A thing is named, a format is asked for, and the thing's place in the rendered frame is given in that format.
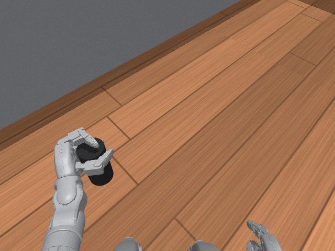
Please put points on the left robot arm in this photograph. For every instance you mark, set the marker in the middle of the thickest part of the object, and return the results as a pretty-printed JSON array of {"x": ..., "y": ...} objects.
[{"x": 66, "y": 228}]

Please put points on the left robot hand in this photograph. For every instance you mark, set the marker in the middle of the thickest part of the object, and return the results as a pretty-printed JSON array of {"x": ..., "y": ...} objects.
[{"x": 67, "y": 162}]

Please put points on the can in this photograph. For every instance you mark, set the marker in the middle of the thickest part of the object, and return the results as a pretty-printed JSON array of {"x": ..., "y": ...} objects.
[{"x": 87, "y": 153}]

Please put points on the right robot hand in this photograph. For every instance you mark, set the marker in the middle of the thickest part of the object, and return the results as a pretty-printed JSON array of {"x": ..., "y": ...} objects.
[{"x": 268, "y": 241}]

